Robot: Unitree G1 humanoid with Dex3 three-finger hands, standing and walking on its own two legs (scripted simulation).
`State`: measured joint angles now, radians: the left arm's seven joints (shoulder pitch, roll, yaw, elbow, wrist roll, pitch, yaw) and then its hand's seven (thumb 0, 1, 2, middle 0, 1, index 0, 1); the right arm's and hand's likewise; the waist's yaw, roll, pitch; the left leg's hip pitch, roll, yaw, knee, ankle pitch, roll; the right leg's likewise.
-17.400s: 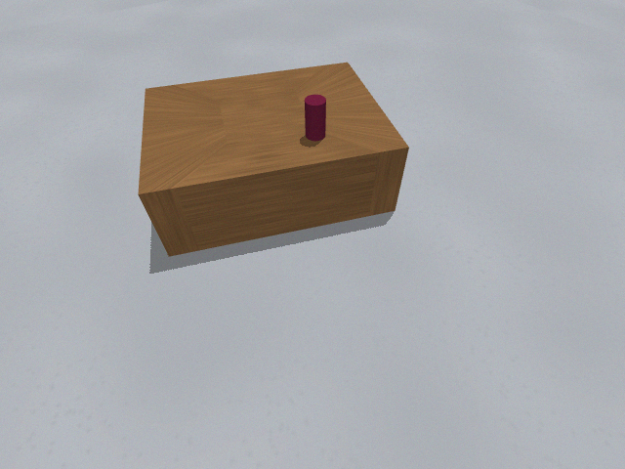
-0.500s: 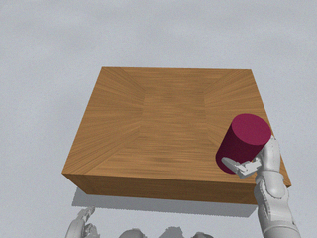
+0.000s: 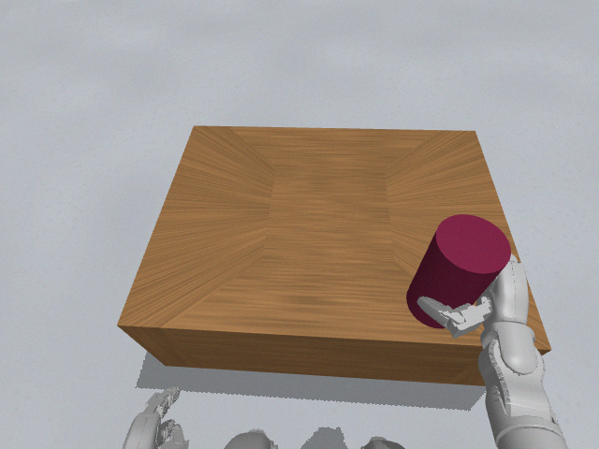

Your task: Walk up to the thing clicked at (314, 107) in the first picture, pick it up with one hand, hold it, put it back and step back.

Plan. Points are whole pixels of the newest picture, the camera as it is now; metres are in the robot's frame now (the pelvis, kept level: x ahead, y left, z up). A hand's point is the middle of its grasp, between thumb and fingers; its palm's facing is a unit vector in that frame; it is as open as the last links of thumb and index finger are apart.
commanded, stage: hold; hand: right
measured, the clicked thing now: (450, 276) +0.33 -0.17 +0.04
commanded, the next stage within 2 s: crouch in 1.12 s
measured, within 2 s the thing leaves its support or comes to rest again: neither
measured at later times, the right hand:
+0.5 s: hand (453, 281) +0.33 -0.17 +0.03, palm faces +0.14 +0.99 -0.02, open 11.3 cm
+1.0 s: hand (451, 282) +0.33 -0.17 +0.03, palm faces +0.14 +0.99 -0.01, open 11.3 cm
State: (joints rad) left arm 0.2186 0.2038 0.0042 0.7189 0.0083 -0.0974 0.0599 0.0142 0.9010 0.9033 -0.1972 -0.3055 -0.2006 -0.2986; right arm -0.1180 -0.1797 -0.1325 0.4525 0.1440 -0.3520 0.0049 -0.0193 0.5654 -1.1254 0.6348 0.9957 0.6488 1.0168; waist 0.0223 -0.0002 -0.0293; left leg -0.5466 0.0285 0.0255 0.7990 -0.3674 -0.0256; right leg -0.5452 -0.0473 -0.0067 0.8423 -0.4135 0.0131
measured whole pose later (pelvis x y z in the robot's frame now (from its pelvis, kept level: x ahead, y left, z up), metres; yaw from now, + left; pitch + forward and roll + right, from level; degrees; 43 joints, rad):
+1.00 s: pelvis +0.00 +0.00 +0.00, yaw +0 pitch +7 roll +1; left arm 0.22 0.21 0.00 0.72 0.01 -0.10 0.06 0.01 0.90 0.90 -0.20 -0.31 -0.20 -0.30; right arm -0.14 -0.18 -0.13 0.49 0.14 -0.37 0.00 -0.02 0.57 -1.13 0.63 1.00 0.65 1.02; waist 0.02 0.00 -0.03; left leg -0.57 0.03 0.02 0.82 -0.37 -0.03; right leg -0.57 -0.05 -0.01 0.86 -0.42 0.01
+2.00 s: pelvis -0.05 +0.00 -0.15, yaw +1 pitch +29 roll +3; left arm 0.24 0.25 -0.01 0.72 0.07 -0.05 -0.01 0.01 0.90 0.91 -0.20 -0.30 -0.20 -0.30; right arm -0.78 -0.40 -0.41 1.12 0.08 -0.55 0.09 -0.02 0.57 -1.14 0.65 0.98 0.66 1.00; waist 0.15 -0.02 -0.15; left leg -1.46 0.02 0.03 1.50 -0.55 -0.02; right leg -1.47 -0.05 0.04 1.55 -0.60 0.02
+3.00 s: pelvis -0.06 +0.00 -0.25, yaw +3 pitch +37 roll +5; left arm 0.25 0.29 -0.04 0.66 0.09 0.01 -0.03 0.01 0.89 0.90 -0.20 -0.29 -0.19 -0.30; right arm -1.08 -0.60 -0.50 1.23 -0.02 -0.44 0.09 -0.02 0.57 -1.14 0.64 0.99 0.66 1.01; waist 0.24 -0.03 -0.14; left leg -1.87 0.03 0.03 1.84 -0.61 -0.03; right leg -1.89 -0.04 0.07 1.91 -0.67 0.01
